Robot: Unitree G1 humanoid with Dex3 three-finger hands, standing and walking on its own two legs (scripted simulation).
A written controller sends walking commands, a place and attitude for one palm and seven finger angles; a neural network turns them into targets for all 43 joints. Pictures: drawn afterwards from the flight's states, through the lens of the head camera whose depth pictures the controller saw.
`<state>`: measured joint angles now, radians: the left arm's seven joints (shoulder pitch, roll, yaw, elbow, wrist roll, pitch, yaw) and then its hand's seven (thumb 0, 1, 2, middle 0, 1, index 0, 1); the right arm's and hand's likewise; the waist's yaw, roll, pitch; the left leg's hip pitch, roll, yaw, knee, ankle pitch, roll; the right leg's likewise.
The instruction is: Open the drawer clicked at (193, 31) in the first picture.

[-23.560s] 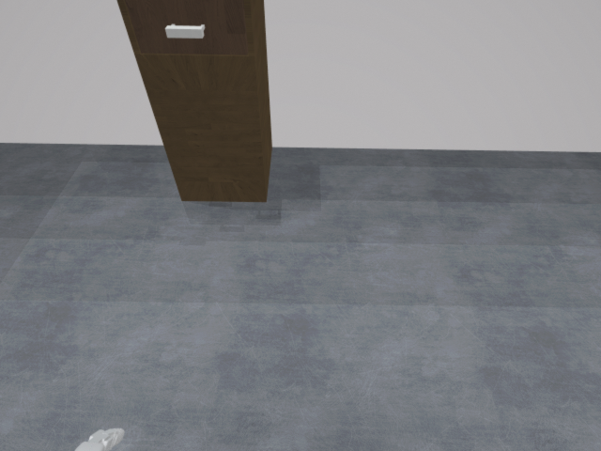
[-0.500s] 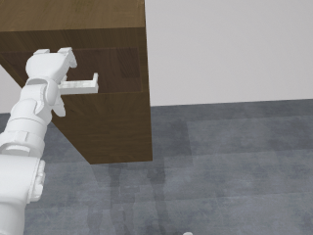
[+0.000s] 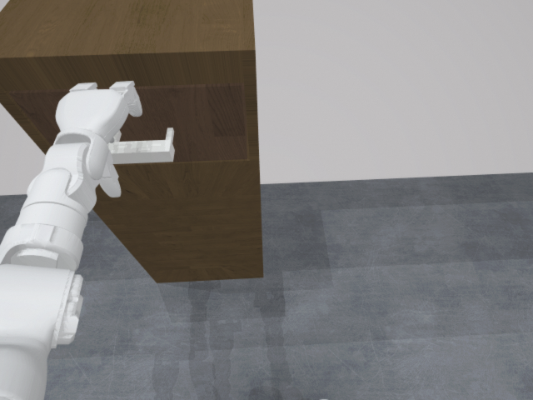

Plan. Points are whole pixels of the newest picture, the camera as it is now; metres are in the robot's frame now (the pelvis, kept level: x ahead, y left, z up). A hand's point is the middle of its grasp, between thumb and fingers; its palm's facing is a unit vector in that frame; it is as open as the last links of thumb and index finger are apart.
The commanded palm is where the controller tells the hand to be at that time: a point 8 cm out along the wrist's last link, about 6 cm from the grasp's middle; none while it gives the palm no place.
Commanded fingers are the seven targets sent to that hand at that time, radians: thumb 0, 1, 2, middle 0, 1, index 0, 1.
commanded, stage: re-aim the fingers above the handle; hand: left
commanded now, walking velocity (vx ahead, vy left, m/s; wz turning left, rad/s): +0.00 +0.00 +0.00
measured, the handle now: (141, 142) +0.53 +0.22 +0.04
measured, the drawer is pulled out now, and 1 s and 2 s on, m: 0.00 0.00 0.00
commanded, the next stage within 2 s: lower the fingers behind the handle in 0.70 s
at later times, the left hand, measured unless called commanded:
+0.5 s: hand (118, 141) +0.48 +0.22 +0.10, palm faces -0.03 +0.00 -1.00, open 13.9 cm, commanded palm +0.46 +0.23 +0.16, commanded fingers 0.00 -0.50 0.30 -0.30 -1.20 -0.30 -1.20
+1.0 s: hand (113, 155) +0.46 +0.23 +0.09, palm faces -0.09 +0.00 -1.00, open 13.9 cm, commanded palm +0.46 +0.24 +0.15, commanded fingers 0.00 -0.50 0.30 -0.30 -1.20 -0.30 -1.20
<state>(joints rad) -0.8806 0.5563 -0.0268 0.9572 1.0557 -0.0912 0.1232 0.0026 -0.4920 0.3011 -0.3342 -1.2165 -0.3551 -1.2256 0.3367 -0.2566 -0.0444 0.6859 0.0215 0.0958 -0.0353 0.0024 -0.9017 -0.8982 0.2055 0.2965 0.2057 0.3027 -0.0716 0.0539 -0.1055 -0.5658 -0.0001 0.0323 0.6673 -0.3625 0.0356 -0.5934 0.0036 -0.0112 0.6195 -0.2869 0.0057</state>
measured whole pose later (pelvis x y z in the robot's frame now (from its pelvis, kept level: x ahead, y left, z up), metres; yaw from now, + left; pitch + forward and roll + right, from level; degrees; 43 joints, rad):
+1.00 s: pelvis +0.00 -0.02 +0.00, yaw +1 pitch +14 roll -1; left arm -0.83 0.57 -0.06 0.93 1.04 -0.12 0.08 0.00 -0.49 0.30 -0.32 -1.20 -0.32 -1.20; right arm 0.32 -0.28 -0.05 0.68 0.03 0.09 -0.06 0.00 -0.90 -0.90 0.21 0.30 0.21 0.30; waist -0.06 0.04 -0.08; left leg -0.54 0.01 0.01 0.65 -0.35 0.02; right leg -0.57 0.01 -0.03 0.61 -0.29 -0.01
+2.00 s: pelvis -0.01 +0.00 -0.02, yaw +0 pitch +19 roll -2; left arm -0.83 0.54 -0.01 1.02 1.10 -0.10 0.26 0.00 -0.49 0.30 -0.33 -1.21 -0.31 -1.20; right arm 0.37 -0.26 -0.07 0.72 -0.01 0.07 -0.03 0.00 -0.90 -0.90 0.21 0.30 0.21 0.30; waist -0.09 0.05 -0.13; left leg -0.75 0.01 0.02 0.82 -0.41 0.04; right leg -0.76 0.01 -0.02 0.74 -0.32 0.01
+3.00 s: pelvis -0.01 -0.01 -0.02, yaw +0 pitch +20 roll -2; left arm -0.85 0.58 0.00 1.04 1.09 -0.10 0.23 0.00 0.42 0.70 -0.38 -1.30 -0.37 -1.29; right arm 0.35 -0.26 -0.05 0.70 0.00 0.08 -0.04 0.00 -0.90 -0.90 0.21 0.30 0.21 0.30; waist -0.10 0.05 -0.13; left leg -0.75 0.02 0.01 0.82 -0.41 0.03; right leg -0.77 0.02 -0.03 0.75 -0.33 0.00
